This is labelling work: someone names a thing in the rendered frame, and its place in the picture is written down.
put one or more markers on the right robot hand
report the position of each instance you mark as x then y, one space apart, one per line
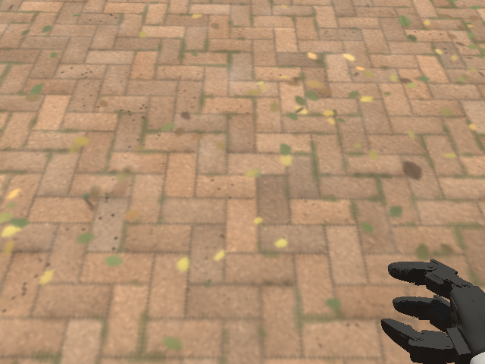
463 318

